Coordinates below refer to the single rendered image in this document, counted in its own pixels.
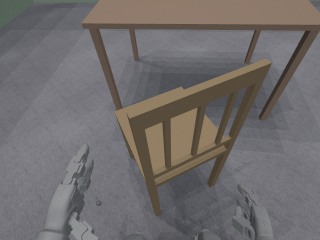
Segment robot left forearm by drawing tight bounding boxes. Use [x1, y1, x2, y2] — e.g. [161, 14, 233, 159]
[35, 229, 70, 240]

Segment chair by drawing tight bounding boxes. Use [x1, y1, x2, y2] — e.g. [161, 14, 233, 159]
[114, 59, 272, 217]

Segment table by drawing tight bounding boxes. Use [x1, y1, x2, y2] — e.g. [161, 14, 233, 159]
[81, 0, 320, 121]

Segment right robot hand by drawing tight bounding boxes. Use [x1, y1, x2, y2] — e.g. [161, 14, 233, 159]
[232, 183, 274, 240]

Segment left robot hand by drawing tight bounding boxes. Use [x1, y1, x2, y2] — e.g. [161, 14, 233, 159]
[43, 142, 102, 240]

